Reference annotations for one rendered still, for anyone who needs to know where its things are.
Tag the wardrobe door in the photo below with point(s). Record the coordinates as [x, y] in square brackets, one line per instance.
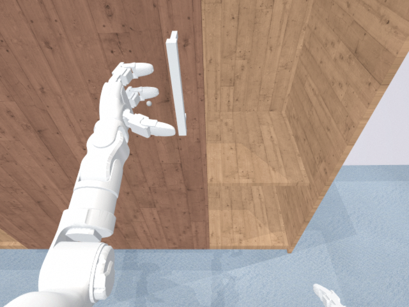
[55, 57]
[4, 237]

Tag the left robot upper arm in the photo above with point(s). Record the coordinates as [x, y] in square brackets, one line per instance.
[76, 274]

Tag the left robot forearm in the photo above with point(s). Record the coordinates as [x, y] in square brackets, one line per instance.
[90, 216]

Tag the right robot hand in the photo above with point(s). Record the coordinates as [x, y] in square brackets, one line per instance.
[329, 298]

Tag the handle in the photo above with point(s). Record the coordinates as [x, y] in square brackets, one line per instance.
[174, 67]

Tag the left robot hand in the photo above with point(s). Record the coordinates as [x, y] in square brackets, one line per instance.
[114, 100]

